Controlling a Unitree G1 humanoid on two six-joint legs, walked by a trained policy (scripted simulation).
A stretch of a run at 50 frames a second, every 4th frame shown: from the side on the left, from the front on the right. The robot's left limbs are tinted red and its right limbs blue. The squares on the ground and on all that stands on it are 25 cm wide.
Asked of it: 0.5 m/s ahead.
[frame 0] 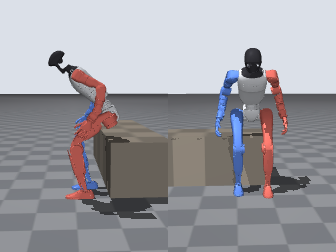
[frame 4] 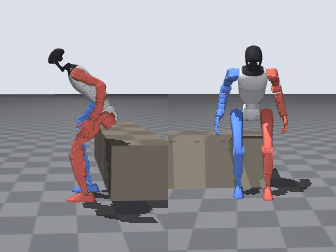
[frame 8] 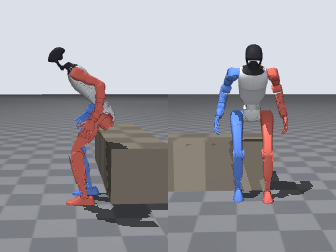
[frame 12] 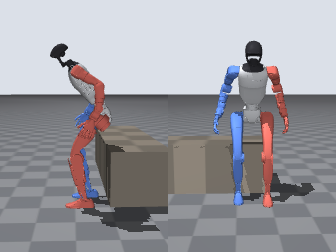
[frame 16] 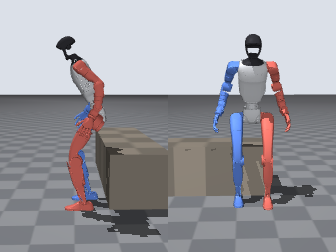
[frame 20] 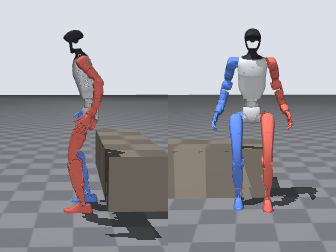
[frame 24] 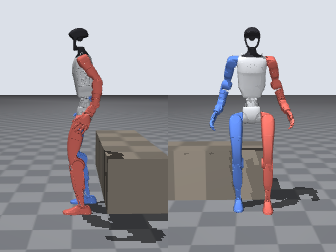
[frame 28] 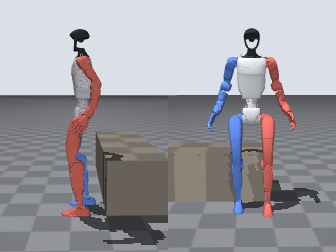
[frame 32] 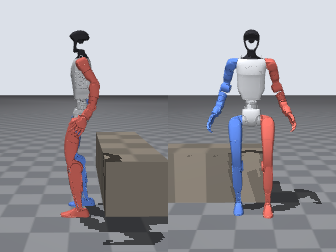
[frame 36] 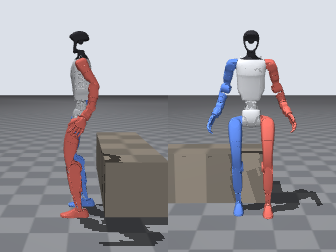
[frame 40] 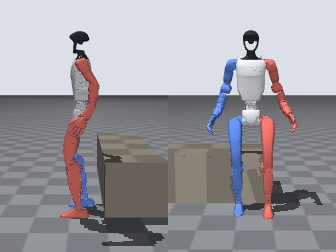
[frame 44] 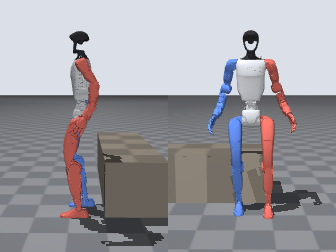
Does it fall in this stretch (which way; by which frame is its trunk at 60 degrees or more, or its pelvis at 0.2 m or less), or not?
no
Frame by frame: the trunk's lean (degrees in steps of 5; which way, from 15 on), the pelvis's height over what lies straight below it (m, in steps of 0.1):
0: 50 forward, 0.7
4: 45 forward, 0.7
8: 45 forward, 0.7
12: 40 forward, 0.7
16: 30 forward, 0.7
20: 15 forward, 0.8
24: 5, 0.8
28: 5, 0.8
32: 0, 0.8
36: 0, 0.8
40: 0, 0.8
44: 0, 0.8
